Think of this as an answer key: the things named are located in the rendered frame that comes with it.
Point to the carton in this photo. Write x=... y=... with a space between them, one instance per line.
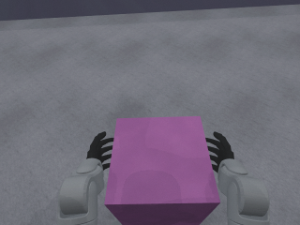
x=161 y=172

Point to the left robot forearm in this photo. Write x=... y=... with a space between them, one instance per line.
x=78 y=195

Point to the right robot hand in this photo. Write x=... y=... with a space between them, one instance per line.
x=223 y=150

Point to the left robot hand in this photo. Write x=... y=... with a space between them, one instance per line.
x=96 y=151

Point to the right robot forearm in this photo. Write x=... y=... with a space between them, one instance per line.
x=248 y=201

